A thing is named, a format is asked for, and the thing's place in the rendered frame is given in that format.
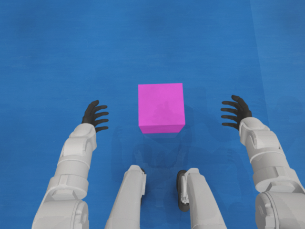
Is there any left robot hand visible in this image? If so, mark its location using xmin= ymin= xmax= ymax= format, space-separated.
xmin=82 ymin=100 xmax=109 ymax=133

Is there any right robot forearm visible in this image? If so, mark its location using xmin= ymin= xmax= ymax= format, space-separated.
xmin=239 ymin=117 xmax=305 ymax=194

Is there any carton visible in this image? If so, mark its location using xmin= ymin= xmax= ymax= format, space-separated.
xmin=138 ymin=83 xmax=185 ymax=134

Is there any left robot upper arm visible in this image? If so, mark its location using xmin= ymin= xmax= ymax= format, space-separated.
xmin=33 ymin=199 xmax=89 ymax=229

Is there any right robot upper arm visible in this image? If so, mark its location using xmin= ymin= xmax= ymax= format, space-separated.
xmin=255 ymin=191 xmax=305 ymax=229

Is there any left robot forearm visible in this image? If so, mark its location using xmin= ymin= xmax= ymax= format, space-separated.
xmin=31 ymin=123 xmax=97 ymax=229

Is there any right robot hand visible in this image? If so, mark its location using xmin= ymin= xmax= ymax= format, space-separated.
xmin=221 ymin=95 xmax=252 ymax=130

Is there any robot right thigh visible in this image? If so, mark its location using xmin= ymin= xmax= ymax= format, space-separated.
xmin=181 ymin=173 xmax=227 ymax=229

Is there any robot right shin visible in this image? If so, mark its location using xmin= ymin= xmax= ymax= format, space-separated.
xmin=181 ymin=168 xmax=204 ymax=203

